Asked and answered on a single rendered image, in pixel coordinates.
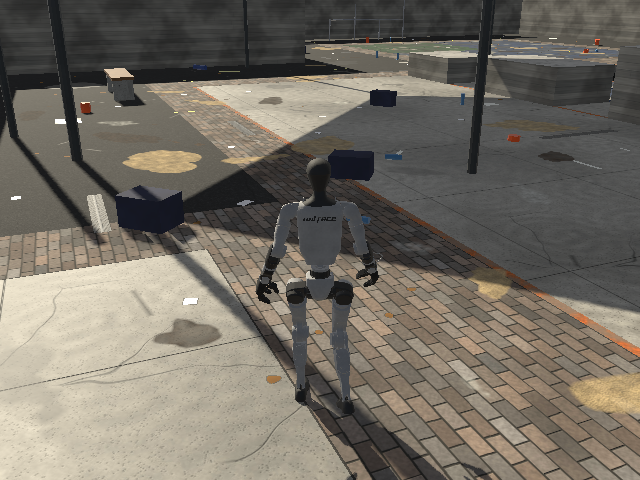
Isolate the robot left upper arm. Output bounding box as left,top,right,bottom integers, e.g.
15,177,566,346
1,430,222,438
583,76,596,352
270,202,299,258

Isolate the right robot forearm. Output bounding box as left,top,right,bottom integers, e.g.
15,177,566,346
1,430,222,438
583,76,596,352
359,239,377,274

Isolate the right robot hand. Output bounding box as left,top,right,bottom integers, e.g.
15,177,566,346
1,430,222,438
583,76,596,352
356,269,379,287

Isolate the robot left foot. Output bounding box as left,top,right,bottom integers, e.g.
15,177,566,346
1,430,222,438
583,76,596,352
295,377,309,402

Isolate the robot right upper arm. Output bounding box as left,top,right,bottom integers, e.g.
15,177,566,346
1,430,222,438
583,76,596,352
340,201,369,255

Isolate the left robot hand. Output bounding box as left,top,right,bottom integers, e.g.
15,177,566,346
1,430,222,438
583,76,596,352
255,279,279,304

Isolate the robot left thigh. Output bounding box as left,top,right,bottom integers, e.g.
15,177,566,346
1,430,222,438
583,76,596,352
286,278,309,342

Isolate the left robot forearm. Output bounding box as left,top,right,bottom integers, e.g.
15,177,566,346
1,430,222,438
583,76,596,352
259,243,280,284

